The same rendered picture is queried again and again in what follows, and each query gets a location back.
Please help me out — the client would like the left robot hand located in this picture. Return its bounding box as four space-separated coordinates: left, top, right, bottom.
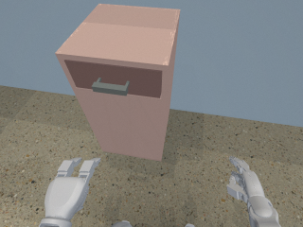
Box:
45 157 101 220

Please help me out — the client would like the drawer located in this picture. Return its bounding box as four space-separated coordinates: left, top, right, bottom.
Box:
64 60 163 98

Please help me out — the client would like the handle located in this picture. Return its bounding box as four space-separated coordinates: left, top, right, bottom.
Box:
91 78 130 96

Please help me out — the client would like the left robot forearm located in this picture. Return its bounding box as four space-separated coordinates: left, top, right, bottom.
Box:
39 217 72 227

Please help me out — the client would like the cabinet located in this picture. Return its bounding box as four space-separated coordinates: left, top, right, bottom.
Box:
55 4 181 162

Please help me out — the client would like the right robot hand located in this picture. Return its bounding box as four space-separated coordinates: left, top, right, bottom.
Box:
226 156 265 203

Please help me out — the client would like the right robot forearm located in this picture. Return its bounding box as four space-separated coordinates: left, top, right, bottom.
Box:
247 196 281 227

